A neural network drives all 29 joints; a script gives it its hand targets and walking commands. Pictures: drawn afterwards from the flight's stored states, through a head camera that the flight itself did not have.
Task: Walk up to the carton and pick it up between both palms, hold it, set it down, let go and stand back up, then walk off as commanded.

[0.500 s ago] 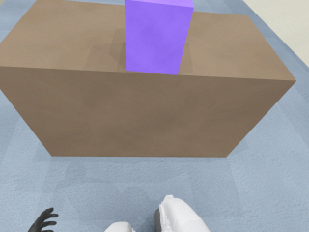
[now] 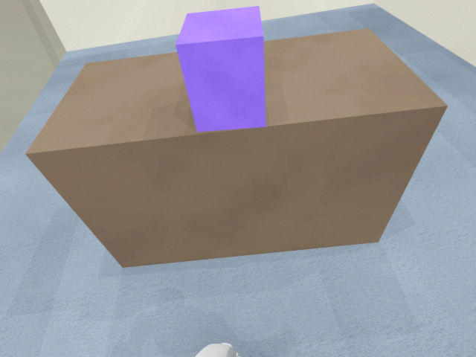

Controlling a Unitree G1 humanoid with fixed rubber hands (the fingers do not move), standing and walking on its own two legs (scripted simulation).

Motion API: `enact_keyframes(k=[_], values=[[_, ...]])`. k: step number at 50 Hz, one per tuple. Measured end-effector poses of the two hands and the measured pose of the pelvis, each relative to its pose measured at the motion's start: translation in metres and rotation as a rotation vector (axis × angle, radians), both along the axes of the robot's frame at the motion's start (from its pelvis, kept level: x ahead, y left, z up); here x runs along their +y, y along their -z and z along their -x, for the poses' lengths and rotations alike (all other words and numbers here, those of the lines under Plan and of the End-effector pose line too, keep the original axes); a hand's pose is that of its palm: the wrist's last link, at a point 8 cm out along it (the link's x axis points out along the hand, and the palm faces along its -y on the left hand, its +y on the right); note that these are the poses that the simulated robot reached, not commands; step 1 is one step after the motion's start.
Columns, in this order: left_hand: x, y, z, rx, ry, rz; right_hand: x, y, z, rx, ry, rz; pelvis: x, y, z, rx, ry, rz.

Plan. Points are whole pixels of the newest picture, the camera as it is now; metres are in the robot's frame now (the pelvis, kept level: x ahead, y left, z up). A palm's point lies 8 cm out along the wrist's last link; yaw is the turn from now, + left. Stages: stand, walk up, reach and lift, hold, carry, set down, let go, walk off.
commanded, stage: walk off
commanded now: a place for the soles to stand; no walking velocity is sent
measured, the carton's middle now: (227, 70) +0.80 +0.06 +0.09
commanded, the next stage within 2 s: none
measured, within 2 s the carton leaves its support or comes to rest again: neither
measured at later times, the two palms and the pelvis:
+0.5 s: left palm (92, 319) +0.22 +0.34 -0.12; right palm (459, 348) +0.15 -0.32 -0.08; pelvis +0.10 +0.03 -0.01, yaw +3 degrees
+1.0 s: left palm out of the picture +0.14 +0.32 -0.12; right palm (462, 349) +0.16 -0.34 -0.12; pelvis +0.06 -0.02 -0.03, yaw +6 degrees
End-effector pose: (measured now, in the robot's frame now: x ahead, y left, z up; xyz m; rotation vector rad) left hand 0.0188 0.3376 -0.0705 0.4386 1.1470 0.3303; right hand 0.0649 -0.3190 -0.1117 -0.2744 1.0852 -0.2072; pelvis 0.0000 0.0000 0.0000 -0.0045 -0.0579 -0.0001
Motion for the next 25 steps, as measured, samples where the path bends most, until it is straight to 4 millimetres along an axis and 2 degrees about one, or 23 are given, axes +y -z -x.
enact_keyframes(k=[4,6,8,12,15,20,25], values=[[0.013,-0.001,-0.026,-0.023,0.013,-0.001,-0.003,-0.005,0.008,0.091,-0.045,0.042,0.007,0.0,-0.009,0.006,-0.037,-0.02],[0.022,0.004,-0.041,-0.03,0.019,0.005,-0.004,-0.008,0.004,0.139,-0.059,0.074,0.013,0.003,-0.018,0.009,-0.047,-0.018],[0.031,0.015,-0.057,-0.026,0.025,0.021,-0.002,-0.011,-0.007,0.16,-0.064,0.111,0.021,0.009,-0.03,0.017,-0.052,-0.012],[0.043,0.051,-0.094,0.002,0.054,0.069,0.009,-0.016,-0.037,0.12,-0.048,0.184,0.036,0.024,-0.053,0.007,-0.045,-0.045],[0.029,0.065,-0.125,0.004,0.091,0.133,0.017,-0.026,-0.054,0.079,-0.036,0.208,0.042,0.022,-0.066,-0.004,-0.033,-0.024],[0.004,0.057,-0.176,-0.075,0.136,0.206,0.014,-0.038,-0.07,0.091,-0.043,0.226,0.041,0.011,-0.086,-0.001,-0.053,0.02],[0.001,0.049,-0.199,-0.098,0.13,0.155,-0.002,-0.029,-0.088,0.092,-0.037,0.229,0.026,0.014,-0.099,-0.012,-0.053,-0.001]])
